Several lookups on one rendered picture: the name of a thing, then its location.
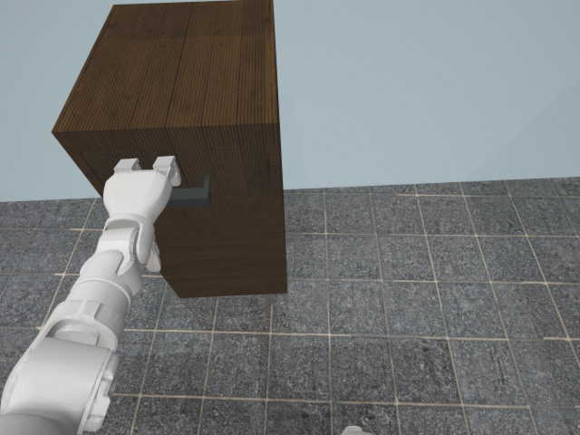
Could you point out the cabinet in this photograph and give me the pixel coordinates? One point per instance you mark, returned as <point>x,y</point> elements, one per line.
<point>184,75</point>

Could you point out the robot left forearm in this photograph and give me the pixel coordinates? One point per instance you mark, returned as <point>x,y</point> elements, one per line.
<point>94,310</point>

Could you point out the left robot upper arm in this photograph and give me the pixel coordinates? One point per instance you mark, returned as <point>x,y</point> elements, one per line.
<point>64,389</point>

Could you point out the drawer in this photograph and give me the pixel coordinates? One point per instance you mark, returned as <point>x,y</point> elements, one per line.
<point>241,171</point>

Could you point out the handle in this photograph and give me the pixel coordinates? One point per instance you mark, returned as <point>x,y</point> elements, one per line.
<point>191,197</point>

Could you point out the robot left hand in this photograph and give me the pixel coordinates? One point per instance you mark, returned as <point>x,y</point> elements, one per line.
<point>145,193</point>

